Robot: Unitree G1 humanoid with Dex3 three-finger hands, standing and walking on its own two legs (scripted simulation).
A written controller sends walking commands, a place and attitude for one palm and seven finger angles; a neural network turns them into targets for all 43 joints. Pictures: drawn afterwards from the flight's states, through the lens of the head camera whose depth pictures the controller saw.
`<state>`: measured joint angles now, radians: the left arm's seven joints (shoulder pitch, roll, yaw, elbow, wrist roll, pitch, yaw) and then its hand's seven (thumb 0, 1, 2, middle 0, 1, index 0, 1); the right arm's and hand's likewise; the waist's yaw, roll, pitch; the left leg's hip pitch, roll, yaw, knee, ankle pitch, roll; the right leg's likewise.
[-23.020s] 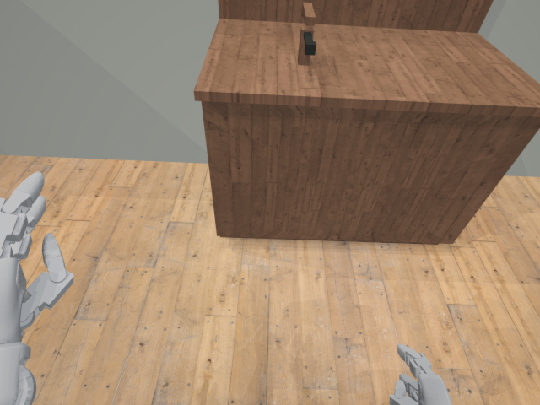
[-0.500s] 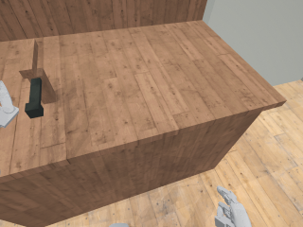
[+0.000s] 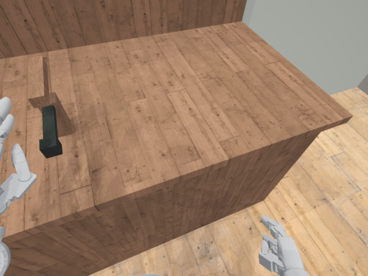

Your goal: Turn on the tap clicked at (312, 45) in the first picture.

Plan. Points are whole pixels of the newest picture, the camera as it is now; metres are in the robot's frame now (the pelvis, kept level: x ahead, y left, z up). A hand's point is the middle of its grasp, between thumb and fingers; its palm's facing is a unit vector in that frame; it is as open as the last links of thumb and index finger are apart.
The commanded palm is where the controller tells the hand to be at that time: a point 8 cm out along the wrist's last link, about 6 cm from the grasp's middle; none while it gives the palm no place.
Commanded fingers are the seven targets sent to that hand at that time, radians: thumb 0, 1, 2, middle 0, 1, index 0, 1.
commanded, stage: come to a stop and stand still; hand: left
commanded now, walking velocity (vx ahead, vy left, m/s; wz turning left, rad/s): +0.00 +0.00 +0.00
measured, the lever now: (51, 147) +0.30 +0.28 +0.12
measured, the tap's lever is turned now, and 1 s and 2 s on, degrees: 0 0 0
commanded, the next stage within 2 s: look again from close up in 0.76 s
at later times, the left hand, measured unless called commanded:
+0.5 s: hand (59, 174) +0.23 +0.22 +0.16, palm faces +0.37 -0.85 -0.37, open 7.4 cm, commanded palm +0.17 +0.26 +0.18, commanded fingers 0.00 0.90 0.90 -0.20 -0.30 -0.20 -0.30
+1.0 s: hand (54, 178) +0.22 +0.22 +0.16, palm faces +0.40 -0.85 -0.34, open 7.4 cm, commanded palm +0.17 +0.26 +0.18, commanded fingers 0.00 0.90 0.90 -0.20 -0.30 -0.20 -0.30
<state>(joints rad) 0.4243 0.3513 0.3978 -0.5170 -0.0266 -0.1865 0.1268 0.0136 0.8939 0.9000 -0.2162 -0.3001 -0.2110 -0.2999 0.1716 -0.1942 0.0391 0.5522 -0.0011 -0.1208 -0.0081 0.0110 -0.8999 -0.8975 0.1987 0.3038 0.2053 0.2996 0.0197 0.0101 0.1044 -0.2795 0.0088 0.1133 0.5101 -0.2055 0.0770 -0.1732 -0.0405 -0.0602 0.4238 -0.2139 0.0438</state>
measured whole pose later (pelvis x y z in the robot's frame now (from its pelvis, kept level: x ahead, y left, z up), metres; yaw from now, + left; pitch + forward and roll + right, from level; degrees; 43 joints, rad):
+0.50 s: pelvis +0.01 -0.02 +0.00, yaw +0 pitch -2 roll -2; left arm 0.45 0.34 0.35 -0.50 -0.04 -0.17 0.13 0.01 0.89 0.90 -0.21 -0.30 -0.21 -0.30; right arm 0.18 -0.22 0.02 0.56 0.01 -0.10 -0.03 0.01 -0.90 -0.90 0.20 0.30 0.21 0.30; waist -0.01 0.00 0.09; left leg -0.26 0.03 0.10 0.50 -0.21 0.05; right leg -0.16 -0.02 -0.07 0.41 -0.22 0.02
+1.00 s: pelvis +0.01 -0.02 +0.00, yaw +0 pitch -2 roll -2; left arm 0.44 0.32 0.34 -0.48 -0.05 -0.16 0.13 0.01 0.89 0.90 -0.21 -0.30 -0.21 -0.30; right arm 0.17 -0.20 0.03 0.56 0.01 -0.10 -0.03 0.01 -0.90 -0.90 0.20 0.30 0.20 0.30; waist 0.02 0.01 0.08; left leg -0.24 0.02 0.10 0.48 -0.20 0.05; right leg -0.14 -0.02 -0.07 0.40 -0.22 0.02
